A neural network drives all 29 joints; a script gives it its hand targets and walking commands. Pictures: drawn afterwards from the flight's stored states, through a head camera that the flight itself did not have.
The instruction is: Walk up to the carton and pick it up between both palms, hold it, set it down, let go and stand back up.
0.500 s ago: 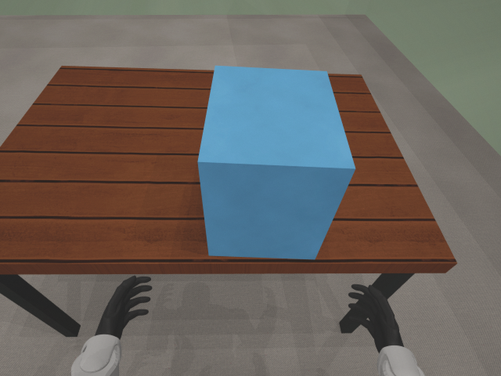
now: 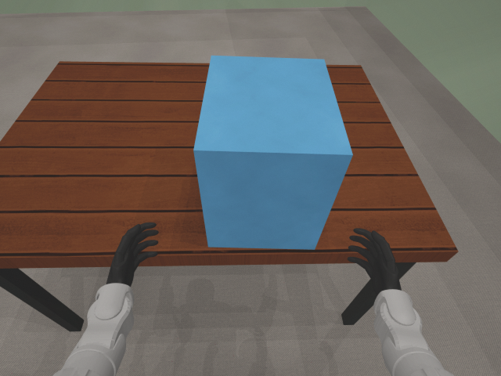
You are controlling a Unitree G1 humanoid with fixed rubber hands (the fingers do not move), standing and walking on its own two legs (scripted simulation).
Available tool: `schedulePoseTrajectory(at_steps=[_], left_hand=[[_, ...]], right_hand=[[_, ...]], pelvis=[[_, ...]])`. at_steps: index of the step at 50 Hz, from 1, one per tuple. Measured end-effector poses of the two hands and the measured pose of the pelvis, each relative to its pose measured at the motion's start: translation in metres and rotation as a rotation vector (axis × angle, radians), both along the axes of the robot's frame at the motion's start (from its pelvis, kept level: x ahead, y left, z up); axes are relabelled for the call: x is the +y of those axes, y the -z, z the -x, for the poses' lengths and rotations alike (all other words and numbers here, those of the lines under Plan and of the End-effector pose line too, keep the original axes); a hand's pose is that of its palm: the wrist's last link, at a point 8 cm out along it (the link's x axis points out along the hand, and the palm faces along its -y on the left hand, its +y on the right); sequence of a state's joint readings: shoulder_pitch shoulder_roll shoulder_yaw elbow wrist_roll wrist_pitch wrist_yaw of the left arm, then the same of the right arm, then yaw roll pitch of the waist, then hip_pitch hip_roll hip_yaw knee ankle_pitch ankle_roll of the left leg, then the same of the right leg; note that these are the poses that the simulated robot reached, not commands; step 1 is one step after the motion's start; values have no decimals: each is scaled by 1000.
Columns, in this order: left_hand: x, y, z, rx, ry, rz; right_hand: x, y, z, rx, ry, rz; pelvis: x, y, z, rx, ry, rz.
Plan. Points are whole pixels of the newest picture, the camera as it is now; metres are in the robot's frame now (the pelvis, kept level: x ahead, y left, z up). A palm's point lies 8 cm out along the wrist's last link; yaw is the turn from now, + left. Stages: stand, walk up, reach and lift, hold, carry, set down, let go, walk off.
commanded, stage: reach and lift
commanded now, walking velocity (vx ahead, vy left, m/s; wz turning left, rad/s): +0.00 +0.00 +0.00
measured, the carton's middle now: (264, 155) +0.52 -0.04 +0.03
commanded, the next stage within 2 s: none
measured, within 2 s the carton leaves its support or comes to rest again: neither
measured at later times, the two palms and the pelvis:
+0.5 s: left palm (128, 209) +0.36 +0.20 +0.06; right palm (388, 218) +0.34 -0.24 +0.06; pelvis +0.00 -0.02 +0.01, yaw +1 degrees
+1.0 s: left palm (132, 156) +0.42 +0.18 +0.13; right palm (400, 170) +0.39 -0.25 +0.12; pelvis -0.01 -0.02 +0.01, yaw +0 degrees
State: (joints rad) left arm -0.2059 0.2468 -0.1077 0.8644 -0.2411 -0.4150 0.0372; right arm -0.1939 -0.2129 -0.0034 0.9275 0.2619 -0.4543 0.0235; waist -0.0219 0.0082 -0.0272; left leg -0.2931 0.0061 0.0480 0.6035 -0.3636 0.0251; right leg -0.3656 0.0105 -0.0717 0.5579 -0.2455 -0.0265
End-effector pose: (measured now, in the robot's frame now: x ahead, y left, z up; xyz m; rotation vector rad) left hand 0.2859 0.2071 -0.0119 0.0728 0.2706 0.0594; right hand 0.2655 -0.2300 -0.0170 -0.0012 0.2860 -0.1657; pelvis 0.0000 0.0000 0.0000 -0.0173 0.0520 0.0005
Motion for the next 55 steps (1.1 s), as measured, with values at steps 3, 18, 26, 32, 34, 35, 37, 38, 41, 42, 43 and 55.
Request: schedulePoseTrajectory(at_steps=[3,18,26,32,34,35,37,38,41,42,43,55], left_hand=[[-2,-7,-12,-17,5,0],[-3,-48,-49,-19,10,9],[-13,-80,-78,-47,26,13],[-16,-92,-91,-27,29,17],[-17,-97,-95,-25,30,14],[-18,-99,-97,-22,32,12],[-20,-103,-101,-16,32,13],[-20,-106,-104,-16,32,14],[-23,-114,-110,-20,34,14],[-23,-117,-112,-19,35,15],[-23,-120,-115,-18,36,13],[-24,-155,-142,-21,22,12]], right_hand=[[0,-5,-13,-17,-1,-8],[-11,-50,-53,-43,3,-8],[-4,-76,-78,-54,-4,-16],[-3,-91,-90,-56,15,-19],[-4,-97,-94,-58,17,-19],[-5,-99,-96,-55,16,-19],[-6,-104,-101,-51,15,-18],[-7,-107,-103,-51,17,-18],[-10,-115,-109,-52,21,-16],[-11,-118,-111,-50,24,-18],[-12,-120,-113,-49,26,-18],[-19,-153,-137,-51,29,-17]], pelvis=[[-3,1,2,12,-4,-1],[-16,-6,3,22,-9,-12],[-19,-9,4,35,-7,-15],[-19,-10,5,27,-2,-14],[-19,-10,5,33,-1,-14],[-19,-10,5,36,-1,-14],[-18,-11,5,42,0,-13],[-18,-11,5,46,1,-13],[-18,-11,6,52,3,-11],[-18,-11,6,55,3,-11],[-18,-11,7,58,3,-11],[-19,-11,8,112,4,-14]])
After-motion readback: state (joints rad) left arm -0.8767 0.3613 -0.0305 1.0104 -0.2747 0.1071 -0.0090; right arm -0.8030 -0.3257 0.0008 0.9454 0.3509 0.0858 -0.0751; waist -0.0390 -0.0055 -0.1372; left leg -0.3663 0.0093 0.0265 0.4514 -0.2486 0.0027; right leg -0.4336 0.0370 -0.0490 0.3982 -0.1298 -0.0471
